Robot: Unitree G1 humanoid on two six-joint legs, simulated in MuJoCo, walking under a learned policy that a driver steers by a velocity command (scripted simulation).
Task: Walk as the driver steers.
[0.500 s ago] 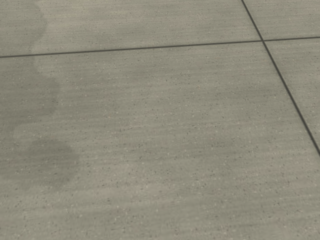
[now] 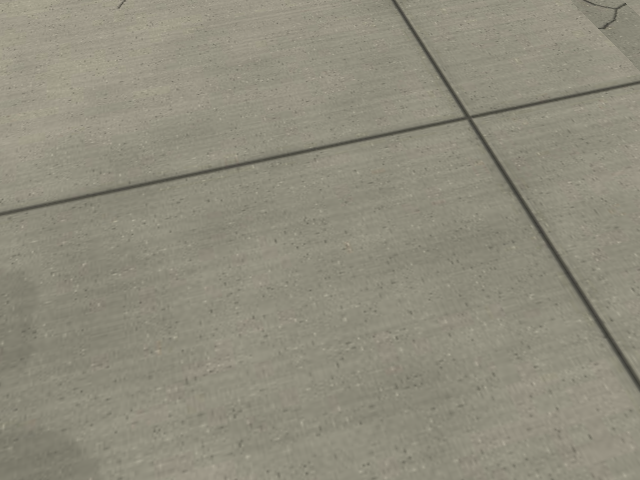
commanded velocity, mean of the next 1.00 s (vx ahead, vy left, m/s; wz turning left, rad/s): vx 0.20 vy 0.00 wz -0.07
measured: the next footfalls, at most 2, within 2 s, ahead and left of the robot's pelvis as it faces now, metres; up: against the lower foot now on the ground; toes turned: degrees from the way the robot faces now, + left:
left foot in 0.10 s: +0.25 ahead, +0.12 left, +0.00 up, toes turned +0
right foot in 0.56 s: +0.35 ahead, -0.08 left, +0.00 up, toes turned -3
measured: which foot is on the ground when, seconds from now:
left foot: up 0.00-0.08, down 0.10-1.00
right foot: down 0.00-0.12, up 0.14-0.54, down 0.56-1.00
